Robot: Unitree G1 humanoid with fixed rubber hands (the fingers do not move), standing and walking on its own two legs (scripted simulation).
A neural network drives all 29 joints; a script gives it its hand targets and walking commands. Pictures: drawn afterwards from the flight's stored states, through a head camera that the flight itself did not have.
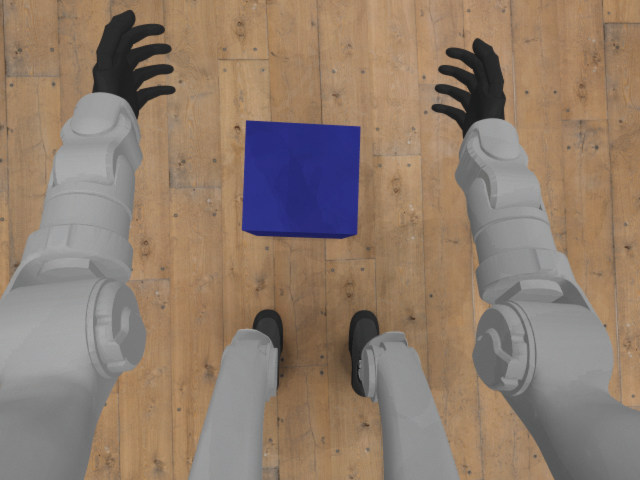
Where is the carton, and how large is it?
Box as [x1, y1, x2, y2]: [242, 120, 360, 238]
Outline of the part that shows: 246,120 242,229 256,235 342,238 356,234 360,126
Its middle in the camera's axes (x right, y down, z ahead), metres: -0.04 -0.12 +0.83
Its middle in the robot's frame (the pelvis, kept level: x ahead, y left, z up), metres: +0.50 +0.04 -0.52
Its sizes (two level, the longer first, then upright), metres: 0.210 0.200 0.250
